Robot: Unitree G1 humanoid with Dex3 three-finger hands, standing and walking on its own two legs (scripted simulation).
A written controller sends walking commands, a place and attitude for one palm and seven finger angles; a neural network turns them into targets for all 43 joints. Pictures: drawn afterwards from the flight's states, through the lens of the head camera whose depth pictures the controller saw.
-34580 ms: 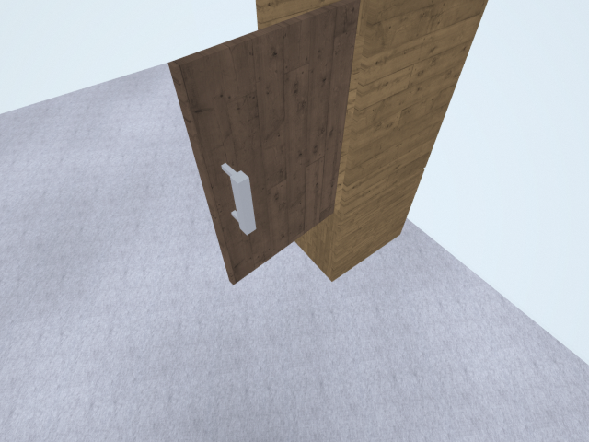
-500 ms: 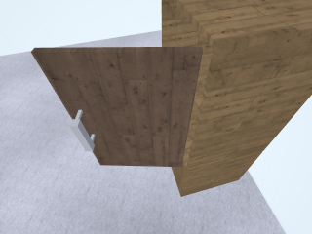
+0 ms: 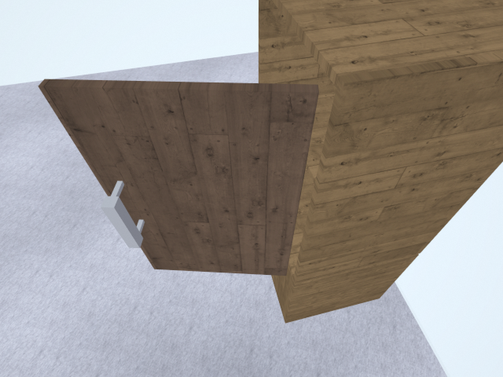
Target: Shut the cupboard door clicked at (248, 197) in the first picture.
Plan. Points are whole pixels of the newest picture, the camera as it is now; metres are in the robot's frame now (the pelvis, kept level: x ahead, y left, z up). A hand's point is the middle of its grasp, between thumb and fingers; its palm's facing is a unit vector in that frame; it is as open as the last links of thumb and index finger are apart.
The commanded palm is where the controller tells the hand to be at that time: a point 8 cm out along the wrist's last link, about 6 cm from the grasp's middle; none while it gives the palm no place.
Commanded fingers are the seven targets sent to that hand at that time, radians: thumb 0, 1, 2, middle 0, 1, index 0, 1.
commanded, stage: look again from close up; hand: left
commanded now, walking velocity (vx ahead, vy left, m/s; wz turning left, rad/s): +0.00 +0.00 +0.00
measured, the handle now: (127, 215) +0.40 +0.28 -0.03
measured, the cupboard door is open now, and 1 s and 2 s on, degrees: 73 73 73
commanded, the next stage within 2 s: shuffle to correct the standing spot in 0.56 s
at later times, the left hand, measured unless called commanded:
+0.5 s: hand out of the picture +0.00 +0.17 -0.17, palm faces +0.04 -0.97 -0.22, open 7.3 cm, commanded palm none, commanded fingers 0.00 0.90 0.90 -0.20 -0.30 -0.20 -0.30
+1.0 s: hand out of the picture -0.03 +0.20 -0.18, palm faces +0.09 -0.97 -0.25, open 7.3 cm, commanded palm none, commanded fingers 0.00 0.90 0.90 -0.20 -0.30 -0.20 -0.30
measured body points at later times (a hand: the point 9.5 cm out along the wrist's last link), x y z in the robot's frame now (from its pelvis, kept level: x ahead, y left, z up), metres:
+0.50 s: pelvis +0.00 -0.01 +0.00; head +0.03 -0.02 +0.45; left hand +0.00 +0.22 -0.15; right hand +0.00 -0.23 -0.17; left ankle -0.05 +0.13 -0.74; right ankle -0.06 -0.09 -0.74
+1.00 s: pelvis -0.04 +0.02 +0.00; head +0.00 +0.01 +0.44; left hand -0.03 +0.25 -0.16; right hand +0.00 -0.22 -0.16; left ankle -0.06 +0.14 -0.72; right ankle -0.06 -0.09 -0.74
